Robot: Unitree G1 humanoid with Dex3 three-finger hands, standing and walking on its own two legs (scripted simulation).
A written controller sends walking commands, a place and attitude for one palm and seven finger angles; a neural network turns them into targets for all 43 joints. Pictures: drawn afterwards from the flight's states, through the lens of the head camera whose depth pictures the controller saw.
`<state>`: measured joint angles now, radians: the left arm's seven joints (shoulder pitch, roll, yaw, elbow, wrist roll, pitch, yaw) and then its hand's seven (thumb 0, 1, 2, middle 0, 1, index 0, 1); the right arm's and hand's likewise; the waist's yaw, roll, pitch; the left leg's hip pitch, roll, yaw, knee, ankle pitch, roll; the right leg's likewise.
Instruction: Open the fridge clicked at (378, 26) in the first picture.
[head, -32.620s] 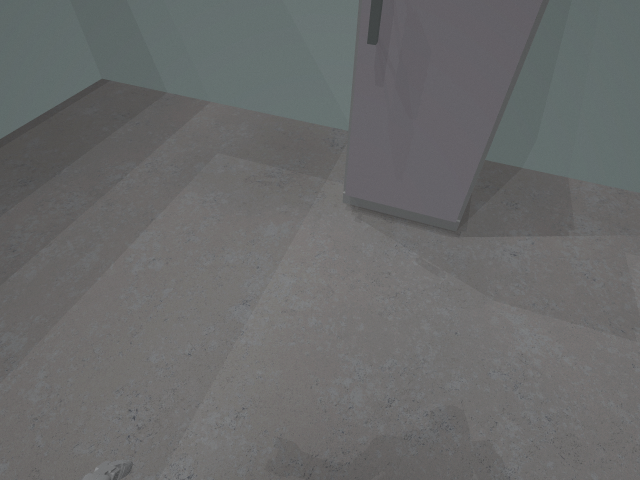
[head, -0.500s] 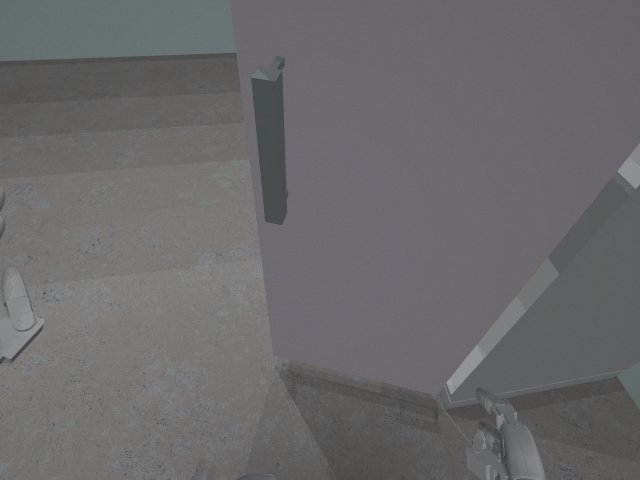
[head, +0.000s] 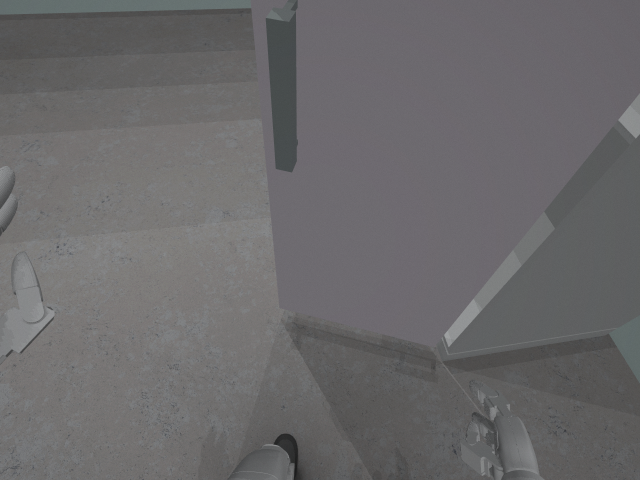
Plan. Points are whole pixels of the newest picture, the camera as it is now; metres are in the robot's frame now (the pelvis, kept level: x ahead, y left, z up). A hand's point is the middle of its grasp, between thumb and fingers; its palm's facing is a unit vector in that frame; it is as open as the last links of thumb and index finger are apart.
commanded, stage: step back with the hand held close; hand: left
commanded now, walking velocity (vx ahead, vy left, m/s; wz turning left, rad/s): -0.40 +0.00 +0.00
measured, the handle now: (288, 94) +0.59 +0.12 +0.13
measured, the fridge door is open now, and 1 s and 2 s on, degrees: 66 66 66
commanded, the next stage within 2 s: stop stepping back and stand still in 0.22 s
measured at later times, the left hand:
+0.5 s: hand out of the picture +0.10 +0.29 +0.18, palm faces +0.30 -0.86 -0.41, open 7.4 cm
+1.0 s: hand out of the picture +0.03 +0.32 +0.18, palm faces +0.43 -0.81 -0.40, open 7.5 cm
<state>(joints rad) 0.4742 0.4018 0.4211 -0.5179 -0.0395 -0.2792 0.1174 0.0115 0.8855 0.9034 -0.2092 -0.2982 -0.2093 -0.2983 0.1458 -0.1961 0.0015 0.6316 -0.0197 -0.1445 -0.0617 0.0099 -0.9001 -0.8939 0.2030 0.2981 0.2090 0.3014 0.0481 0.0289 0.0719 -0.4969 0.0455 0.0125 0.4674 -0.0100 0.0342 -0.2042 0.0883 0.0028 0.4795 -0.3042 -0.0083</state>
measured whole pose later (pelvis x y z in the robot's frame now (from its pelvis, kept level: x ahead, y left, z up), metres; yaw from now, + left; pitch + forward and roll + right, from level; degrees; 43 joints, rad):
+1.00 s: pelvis -0.18 +0.06 +0.00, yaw +1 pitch -2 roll +0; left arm 0.47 0.44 0.41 -0.49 -0.04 -0.16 0.15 0.02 0.89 0.90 -0.21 -0.30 -0.21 -0.30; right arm 0.27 -0.16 0.02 0.64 -0.02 -0.17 -0.07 0.01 -0.90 -0.89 0.20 0.30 0.21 0.30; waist -0.04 -0.07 0.00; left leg -0.27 0.06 0.07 0.57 -0.26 -0.01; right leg -0.35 0.01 -0.06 0.81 -0.47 0.00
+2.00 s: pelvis -0.14 +0.09 +0.01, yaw +2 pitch +1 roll -1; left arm 0.45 0.42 0.32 -0.35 -0.02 -0.20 0.11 0.01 0.89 0.90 -0.21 -0.30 -0.21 -0.30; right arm 0.19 -0.24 0.00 0.65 0.00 -0.14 -0.04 0.01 -0.90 -0.89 0.20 0.30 0.21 0.30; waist 0.01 0.01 -0.01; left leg -0.31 0.02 0.07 0.52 -0.23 0.03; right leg -0.23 0.00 -0.06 0.48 -0.25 -0.01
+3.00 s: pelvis -0.15 +0.10 +0.01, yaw +3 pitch +0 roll +0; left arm 0.20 0.18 0.00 1.11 0.01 0.00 0.02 0.00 0.90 0.90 -0.20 -0.30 -0.20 -0.30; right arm 0.23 -0.17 -0.01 1.11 -0.03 0.00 -0.02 0.00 -0.91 -0.89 0.20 0.30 0.20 0.30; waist -0.01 0.00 0.02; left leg -0.24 -0.01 0.07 0.41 -0.17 0.04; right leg -0.19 -0.03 -0.05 0.41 -0.22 0.01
